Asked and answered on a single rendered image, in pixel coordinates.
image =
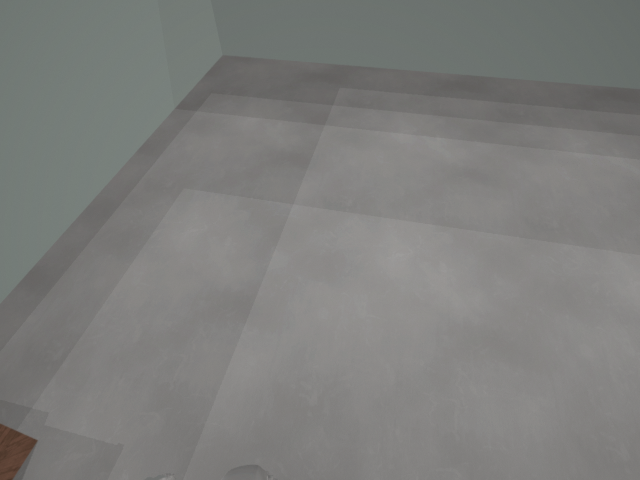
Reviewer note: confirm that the cabinet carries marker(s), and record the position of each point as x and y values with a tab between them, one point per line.
14	449

